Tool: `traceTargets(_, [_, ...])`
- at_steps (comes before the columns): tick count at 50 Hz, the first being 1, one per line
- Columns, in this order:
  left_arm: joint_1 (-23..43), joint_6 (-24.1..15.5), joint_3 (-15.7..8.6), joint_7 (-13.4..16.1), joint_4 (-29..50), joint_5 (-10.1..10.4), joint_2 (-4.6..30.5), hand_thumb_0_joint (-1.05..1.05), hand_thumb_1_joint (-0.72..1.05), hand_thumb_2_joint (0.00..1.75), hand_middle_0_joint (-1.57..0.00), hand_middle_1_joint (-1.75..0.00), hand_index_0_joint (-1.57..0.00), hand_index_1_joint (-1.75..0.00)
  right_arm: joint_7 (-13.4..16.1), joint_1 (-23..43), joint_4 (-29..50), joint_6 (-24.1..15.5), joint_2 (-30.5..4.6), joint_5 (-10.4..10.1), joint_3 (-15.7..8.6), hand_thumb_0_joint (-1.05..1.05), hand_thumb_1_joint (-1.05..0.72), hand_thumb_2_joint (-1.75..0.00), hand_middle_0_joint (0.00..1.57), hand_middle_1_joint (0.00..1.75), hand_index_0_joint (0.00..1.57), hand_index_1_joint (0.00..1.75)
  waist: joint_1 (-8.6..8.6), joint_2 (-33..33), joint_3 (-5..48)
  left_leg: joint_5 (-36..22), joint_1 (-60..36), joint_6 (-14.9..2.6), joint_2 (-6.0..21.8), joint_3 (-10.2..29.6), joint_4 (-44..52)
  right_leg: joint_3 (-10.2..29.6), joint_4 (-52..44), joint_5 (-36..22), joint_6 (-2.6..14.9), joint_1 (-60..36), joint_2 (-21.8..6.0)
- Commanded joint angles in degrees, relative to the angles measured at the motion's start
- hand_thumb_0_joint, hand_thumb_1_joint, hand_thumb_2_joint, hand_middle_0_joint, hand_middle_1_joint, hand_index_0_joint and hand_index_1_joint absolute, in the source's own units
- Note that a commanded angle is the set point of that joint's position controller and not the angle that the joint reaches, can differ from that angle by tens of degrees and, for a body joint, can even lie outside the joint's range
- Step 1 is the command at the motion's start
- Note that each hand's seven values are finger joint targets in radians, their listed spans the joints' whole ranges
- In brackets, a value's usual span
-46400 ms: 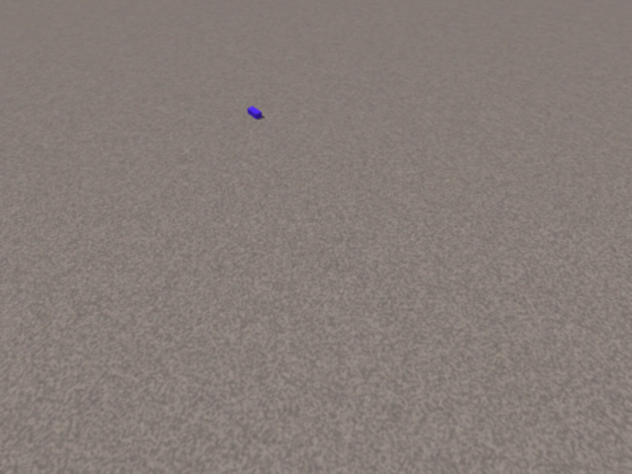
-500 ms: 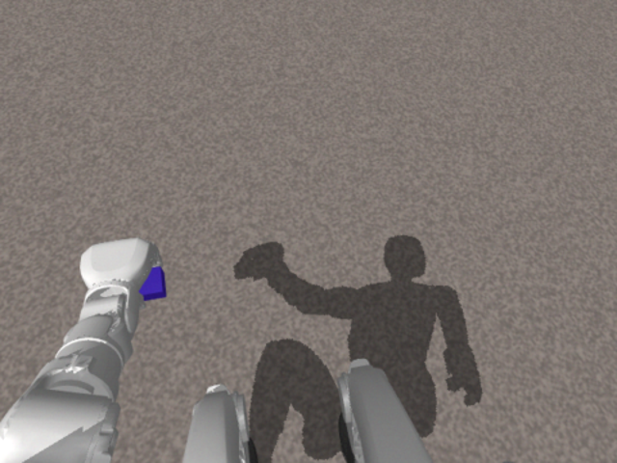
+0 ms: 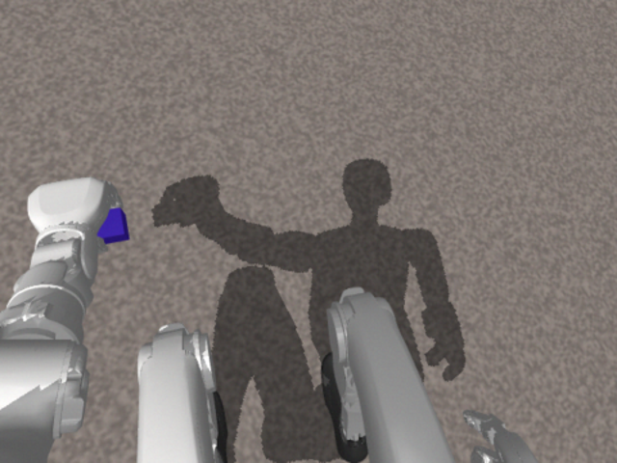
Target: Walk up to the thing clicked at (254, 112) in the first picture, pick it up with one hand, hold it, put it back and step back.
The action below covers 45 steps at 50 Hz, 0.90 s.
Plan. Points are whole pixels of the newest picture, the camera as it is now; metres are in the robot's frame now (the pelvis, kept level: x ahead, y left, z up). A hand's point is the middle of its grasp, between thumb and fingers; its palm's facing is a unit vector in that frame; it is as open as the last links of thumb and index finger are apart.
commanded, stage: crouch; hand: left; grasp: from above
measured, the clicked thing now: (90, 230) +0.47 +0.24 -0.19
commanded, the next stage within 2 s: lower in 0.88 s
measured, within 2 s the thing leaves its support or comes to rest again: neither
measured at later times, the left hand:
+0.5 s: hand (105, 231) +0.48 +0.23 -0.23, palm faces -0.45 -0.05 -0.89, open 6.9 cm
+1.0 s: hand (109, 230) +0.49 +0.24 -0.27, palm faces -0.45 -0.04 -0.89, open 6.9 cm
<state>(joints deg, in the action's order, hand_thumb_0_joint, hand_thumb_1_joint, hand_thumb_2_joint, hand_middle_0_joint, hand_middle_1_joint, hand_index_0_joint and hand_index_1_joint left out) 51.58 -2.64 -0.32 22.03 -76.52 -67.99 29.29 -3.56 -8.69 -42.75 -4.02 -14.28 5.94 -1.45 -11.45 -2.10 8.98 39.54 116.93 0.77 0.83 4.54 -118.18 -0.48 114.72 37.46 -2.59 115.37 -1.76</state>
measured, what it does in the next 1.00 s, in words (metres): lowers itself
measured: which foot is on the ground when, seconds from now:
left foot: down 0.00-1.00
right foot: down 0.00-1.00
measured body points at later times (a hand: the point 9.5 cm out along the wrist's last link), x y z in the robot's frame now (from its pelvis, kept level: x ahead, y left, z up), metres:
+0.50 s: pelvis -0.01 +0.00 -0.08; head +0.23 +0.04 +0.31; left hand +0.50 +0.23 -0.18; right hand +0.02 -0.28 -0.19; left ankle +0.07 +0.13 -0.40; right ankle +0.09 -0.14 -0.40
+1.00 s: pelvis -0.01 +0.00 -0.11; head +0.24 +0.05 +0.27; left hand +0.51 +0.24 -0.22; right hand +0.00 -0.27 -0.21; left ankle +0.07 +0.13 -0.40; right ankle +0.09 -0.14 -0.40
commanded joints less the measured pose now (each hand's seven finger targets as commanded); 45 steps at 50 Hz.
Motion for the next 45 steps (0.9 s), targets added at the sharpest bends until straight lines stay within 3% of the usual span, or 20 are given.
traceTargets(1, [22.4,-0.09,-2.8,2.66,7.46,0.0,15.18,0.0,0.83,0.31,-1.22,-0.17,-1.23,-0.16,0.23,-12.92,1.27,-0.37,-11.93,0.19,-3.85,0.0,-0.9,-0.9,0.2,0.3,0.2,0.3,-2.14,-10.39,41.43,-15.04,-27.11,-1.67,-1.22,-3.96,9.93,-4.22,-9.56,-15.45,4.29,-20.86,1.76])
traceTargets(2, [21.4,-0.16,-2.18,2.43,6.74,0.23,13.68,0.0,0.83,0.32,-1.22,-0.17,-1.23,-0.17,0.08,-12.76,1.23,-0.2,-11.55,0.28,-3.81,0.0,-0.9,-0.9,0.2,0.3,0.2,0.3,-1.97,-9.97,40.54,-15.06,-26.66,-1.74,-1.19,-4.19,9.37,-4.07,-9.55,-15.62,4.21,-20.65,1.91])
traceTargets(4, [23.9,-0.73,-3.19,2.22,7.68,0.27,16.41,0.0,0.84,0.29,-1.22,-0.17,-1.23,-0.16,-0.13,-12.83,1.32,-0.04,-12.01,0.37,-3.76,0.0,-0.89,-0.9,0.2,0.3,0.2,0.3,-2.22,-10.72,40.73,-14.55,-24.41,-1.93,-1.17,-4.34,7.97,-4.17,-8.37,-15.32,4.15,-20.55,2.04])
traceTargets(16, [26.5,-2.16,-2.92,2.07,0.9,-0.56,17.79,0.0,0.83,0.24,-1.19,-0.18,-1.21,-0.16,-1.32,-12.25,1.01,0.81,-13.02,0.93,-2.81,0.0,-0.89,-0.9,0.2,0.3,0.2,0.3,-3.51,-12.16,36.47,-10.62,-19.6,-1.57,-1.2,-3.6,3.45,-6.0,-2.12,-10.55,4.8,-12.05,2.66])
traceTargets(19, [27.71,-2.58,-3.02,2.47,-1.21,-0.92,18.78,0.0,0.82,0.24,-1.18,-0.2,-1.2,-0.18,-1.52,-12.83,0.73,0.76,-13.28,1.49,-2.04,0.0,-0.9,-0.9,0.2,0.3,0.2,0.3,-4.52,-10.88,35.66,-10.05,-16.32,-2.04,-1.38,-4.17,1.21,-5.8,-1.43,-10.69,4.44,-12.94,2.77])
traceTargets(22, [30.75,-3.28,-3.96,2.78,0.33,-1.14,21.52,0.0,0.81,0.23,-1.18,-0.19,-1.2,-0.17,-1.64,-12.62,0.4,0.66,-13.69,1.57,-1.65,0.0,-0.89,-0.9,0.2,0.3,0.2,0.3,-3.83,-12.62,36.91,-9.32,-15.86,-1.97,-1.38,-4.28,0.47,-6.06,-0.2,-9.67,4.69,-11.67,2.94])
traceTargets(24, [29.07,-3.19,-2.95,2.84,-3.11,-1.6,19.45,0.0,0.84,0.21,-1.18,-0.19,-1.21,-0.17,-1.83,-12.89,0.42,0.51,-13.78,1.91,-1.09,0.0,-0.89,-0.9,0.2,0.3,0.2,0.3,-5.27,-12.67,34.45,-8.81,-15.77,-1.72,-1.28,-3.77,0.01,-6.65,0.69,-9.19,4.76,-9.74,2.87])
traceTargets(25, [32.71,-3.68,-3.84,3.22,0.06,-1.58,21.79,0.0,0.82,0.22,-1.17,-0.18,-1.2,-0.16,-1.76,-13.0,0.18,0.51,-14.34,1.82,-1.0,0.0,-0.89,-0.9,0.2,0.3,0.2,0.3,-4.9,-13.5,35.7,-8.65,-15.09,-1.89,-1.37,-3.78,-0.42,-6.65,0.94,-9.24,4.77,-9.67,2.89])
traceTargets(27, [29.93,-3.49,-3.82,3.51,-2.44,-1.94,21.74,0.0,0.83,0.2,-1.18,-0.17,-1.2,-0.14,-1.8,-12.87,0.15,0.49,-14.34,1.93,-0.62,0.0,-0.89,-0.9,0.2,0.3,0.2,0.3,-4.35,-13.88,35.3,-8.62,-15.32,-1.7,-1.49,-3.72,-0.59,-6.85,1.66,-8.95,4.85,-8.82,2.85])
traceTargets(28, [28.84,-3.25,-3.48,3.48,-4.67,-2.32,20.78,0.0,0.84,0.23,-1.2,-0.18,-1.22,-0.16,-2.01,-13.44,0.27,0.42,-14.46,2.13,-0.36,0.0,-0.89,-0.9,0.2,0.3,0.2,0.3,-5.33,-13.4,34.43,-8.94,-15.23,-1.7,-1.4,-3.51,-1.19,-7.1,2.02,-9.47,4.78,-8.51,2.87])
traceTargets(30, [31.66,-3.45,-4.52,3.86,-2.02,-2.11,23.33,0.0,0.84,0.23,-1.19,-0.19,-1.21,-0.16,-2.01,-13.16,0.31,0.44,-14.74,2.15,-0.32,0.0,-0.89,-0.9,0.2,0.3,0.2,0.3,-4.74,-14.84,36.47,-9.26,-15.65,-1.67,-1.48,-3.45,-1.57,-7.22,2.79,-9.64,4.94,-8.55,2.99])
traceTargets(33, [31.4,-3.37,-4.2,3.84,-3.92,-2.12,22.75,0.0,0.84,0.26,-1.2,-0.18,-1.22,-0.17,-2.28,-13.47,0.29,0.34,-15.11,2.42,0.17,0.0,-0.89,-0.9,0.2,0.3,0.2,0.3,-5.87,-13.48,32.81,-7.43,-13.21,-1.86,-1.45,-3.31,-2.09,-7.59,2.96,-8.28,4.8,-6.94,2.87])
traceTargets(45, [30.58,-3.87,-4.36,3.92,-4.46,-2.69,23.98,0.0,0.91,0.25,-1.26,-0.17,-1.27,-0.16,-3.0,-14.42,0.49,0.06,-15.94,2.55,1.28,0.0,-0.89,-0.9,0.2,0.3,0.2,0.3,-6.12,-14.81,32.84,-10.23,-11.83,-1.84,-1.34,-2.89,-4.46,-8.39,5.21,-11.4,4.58,-7.13,3.04])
